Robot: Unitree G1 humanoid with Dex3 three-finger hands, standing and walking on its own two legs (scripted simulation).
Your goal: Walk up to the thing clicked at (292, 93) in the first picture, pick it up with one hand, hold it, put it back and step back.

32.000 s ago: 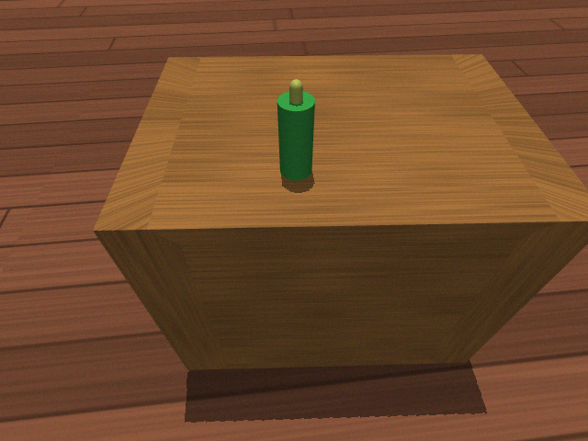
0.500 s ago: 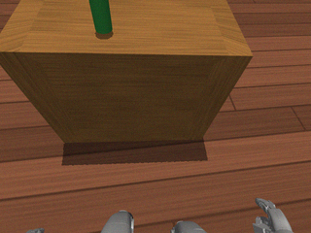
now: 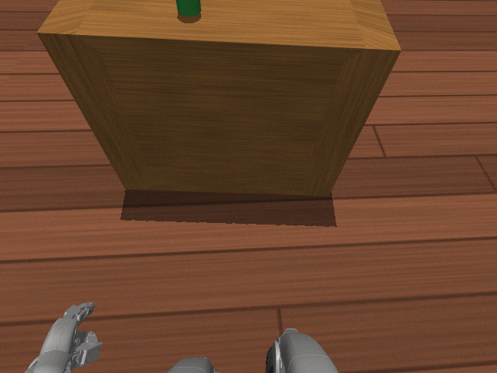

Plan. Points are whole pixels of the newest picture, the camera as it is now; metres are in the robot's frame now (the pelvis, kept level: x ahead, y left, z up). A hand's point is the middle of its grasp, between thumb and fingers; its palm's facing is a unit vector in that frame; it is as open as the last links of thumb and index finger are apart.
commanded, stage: step back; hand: left
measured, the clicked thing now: out of the picture +1.00 +0.18 +0.10
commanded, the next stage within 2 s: stand in 1.48 s
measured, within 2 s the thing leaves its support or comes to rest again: neither
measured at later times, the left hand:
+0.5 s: hand out of the picture -0.09 +0.23 -0.12, palm faces -0.03 -0.89 -0.45, open 7.3 cm
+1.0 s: hand out of the picture -0.13 +0.22 -0.13, palm faces +0.05 -0.92 -0.39, open 7.3 cm
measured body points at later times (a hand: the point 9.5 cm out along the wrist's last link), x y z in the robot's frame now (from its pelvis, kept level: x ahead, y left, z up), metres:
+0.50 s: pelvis -0.16 -0.04 +0.01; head -0.13 -0.07 +0.45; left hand -0.09 +0.28 -0.09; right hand -0.06 -0.36 -0.12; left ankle -0.17 +0.12 -0.65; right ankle -0.14 -0.16 -0.72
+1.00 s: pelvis -0.17 -0.05 +0.01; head -0.16 -0.07 +0.46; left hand -0.13 +0.26 -0.10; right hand -0.09 -0.36 -0.12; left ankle -0.19 +0.09 -0.68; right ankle -0.16 -0.15 -0.72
